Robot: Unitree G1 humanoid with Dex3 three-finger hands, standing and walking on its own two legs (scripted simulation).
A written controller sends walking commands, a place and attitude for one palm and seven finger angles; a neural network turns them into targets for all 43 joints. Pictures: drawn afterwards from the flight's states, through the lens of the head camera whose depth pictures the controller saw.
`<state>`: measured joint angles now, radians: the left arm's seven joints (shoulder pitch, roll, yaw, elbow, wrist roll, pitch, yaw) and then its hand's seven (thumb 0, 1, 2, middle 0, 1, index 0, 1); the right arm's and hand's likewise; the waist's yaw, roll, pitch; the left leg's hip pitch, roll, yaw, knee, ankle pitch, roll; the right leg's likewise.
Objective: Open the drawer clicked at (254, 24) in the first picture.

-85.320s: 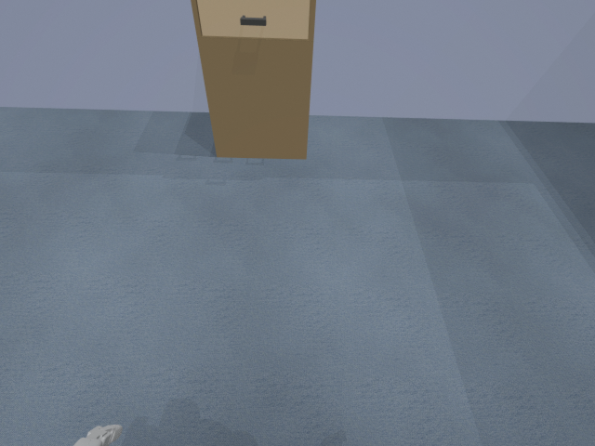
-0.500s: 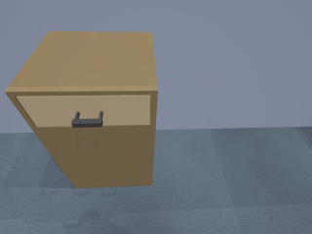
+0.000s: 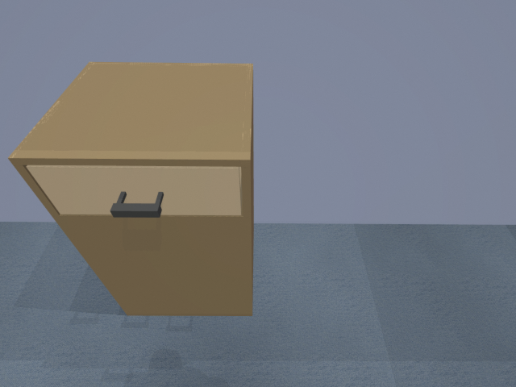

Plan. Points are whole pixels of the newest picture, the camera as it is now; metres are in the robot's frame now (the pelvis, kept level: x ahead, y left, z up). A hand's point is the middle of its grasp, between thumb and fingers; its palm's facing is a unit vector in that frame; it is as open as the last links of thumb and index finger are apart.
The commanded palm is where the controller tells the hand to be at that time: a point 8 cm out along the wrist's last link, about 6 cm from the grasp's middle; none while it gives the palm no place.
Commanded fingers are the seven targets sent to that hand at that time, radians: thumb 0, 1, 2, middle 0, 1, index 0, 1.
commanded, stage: come to a stop and stand still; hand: left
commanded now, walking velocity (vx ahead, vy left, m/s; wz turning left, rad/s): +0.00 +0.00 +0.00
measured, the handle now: (139, 203) +0.49 +0.30 -0.05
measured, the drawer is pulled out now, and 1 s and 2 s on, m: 0.00 0.00 0.00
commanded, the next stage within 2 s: look again from close up in 0.46 s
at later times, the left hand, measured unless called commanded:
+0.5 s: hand out of the picture -0.02 +0.14 -0.18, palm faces +0.06 -0.98 -0.17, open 7.4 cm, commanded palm none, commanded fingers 0.00 0.90 0.90 -0.20 -0.30 -0.20 -0.30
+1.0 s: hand out of the picture -0.01 +0.22 -0.19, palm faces +0.02 -0.99 -0.17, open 7.4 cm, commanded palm none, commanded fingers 0.00 0.90 0.90 -0.20 -0.30 -0.20 -0.30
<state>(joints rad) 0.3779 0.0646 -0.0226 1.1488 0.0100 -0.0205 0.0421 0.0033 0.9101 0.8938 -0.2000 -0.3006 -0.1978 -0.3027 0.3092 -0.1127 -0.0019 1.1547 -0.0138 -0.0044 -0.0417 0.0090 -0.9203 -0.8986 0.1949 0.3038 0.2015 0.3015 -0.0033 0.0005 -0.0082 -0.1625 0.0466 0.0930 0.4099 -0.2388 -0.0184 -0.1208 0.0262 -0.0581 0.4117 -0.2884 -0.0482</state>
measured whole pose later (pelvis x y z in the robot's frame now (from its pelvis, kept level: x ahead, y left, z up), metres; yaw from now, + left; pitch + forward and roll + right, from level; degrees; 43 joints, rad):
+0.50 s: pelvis +0.01 -0.01 +0.00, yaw +1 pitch -1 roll +0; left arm 0.36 0.10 -0.01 1.13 0.01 -0.02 0.05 0.00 0.91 0.89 -0.20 -0.30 -0.20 -0.30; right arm 0.33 -0.11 0.01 1.15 -0.01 0.00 -0.05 0.00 -0.91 -0.90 0.19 0.30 0.20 0.30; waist 0.00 0.01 0.00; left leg -0.14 0.06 0.08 0.42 -0.26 -0.04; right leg -0.08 0.04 -0.07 0.39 -0.30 -0.06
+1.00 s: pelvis -0.02 +0.05 -0.01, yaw +1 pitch -2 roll -1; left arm 0.31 0.17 -0.02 1.05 0.01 0.00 0.04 0.01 0.92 0.89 -0.20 -0.30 -0.20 -0.30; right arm 0.32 -0.14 0.02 1.06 -0.02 0.00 -0.02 0.01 -0.93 -0.90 0.20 0.30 0.20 0.30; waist 0.00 -0.03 0.00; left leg -0.24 -0.02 0.07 0.53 -0.27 0.06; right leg -0.16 -0.03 -0.05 0.49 -0.30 0.01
